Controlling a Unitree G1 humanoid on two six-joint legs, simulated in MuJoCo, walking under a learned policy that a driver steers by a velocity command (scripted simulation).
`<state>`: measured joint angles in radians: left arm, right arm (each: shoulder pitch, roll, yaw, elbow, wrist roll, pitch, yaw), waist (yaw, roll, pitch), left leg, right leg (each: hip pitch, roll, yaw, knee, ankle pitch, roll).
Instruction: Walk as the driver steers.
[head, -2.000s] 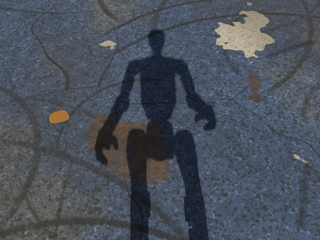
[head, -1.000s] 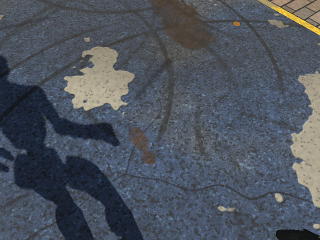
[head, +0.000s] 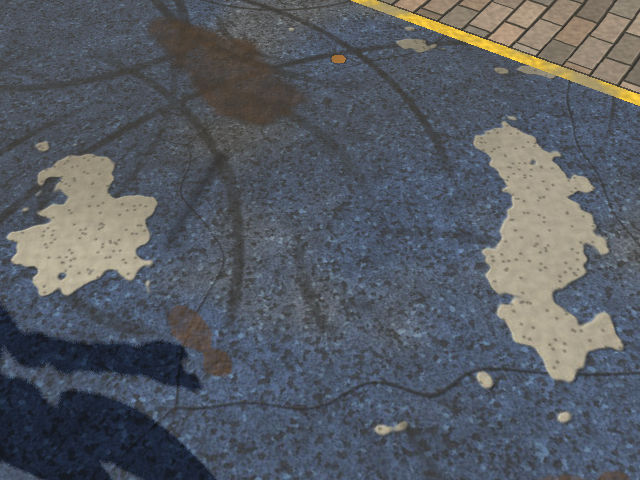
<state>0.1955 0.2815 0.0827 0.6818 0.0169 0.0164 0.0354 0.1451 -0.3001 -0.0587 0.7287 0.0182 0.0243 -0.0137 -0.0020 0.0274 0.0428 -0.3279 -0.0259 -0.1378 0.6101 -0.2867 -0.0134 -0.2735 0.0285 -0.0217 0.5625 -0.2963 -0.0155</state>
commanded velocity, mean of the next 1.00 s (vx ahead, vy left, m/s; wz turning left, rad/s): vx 0.25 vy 0.00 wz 0.24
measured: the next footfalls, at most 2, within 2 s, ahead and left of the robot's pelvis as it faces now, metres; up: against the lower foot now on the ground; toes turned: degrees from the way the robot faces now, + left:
left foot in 0.30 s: +0.01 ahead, +0.15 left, +0.00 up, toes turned +12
right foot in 0.78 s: +0.26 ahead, -0.01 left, +0.00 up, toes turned +19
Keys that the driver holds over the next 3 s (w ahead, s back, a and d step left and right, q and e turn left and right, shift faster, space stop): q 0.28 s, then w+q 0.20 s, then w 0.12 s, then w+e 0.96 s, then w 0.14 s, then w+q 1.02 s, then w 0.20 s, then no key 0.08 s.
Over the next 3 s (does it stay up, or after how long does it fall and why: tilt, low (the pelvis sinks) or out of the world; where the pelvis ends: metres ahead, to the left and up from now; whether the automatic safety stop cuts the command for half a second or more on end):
stays up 1.32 0.12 0.02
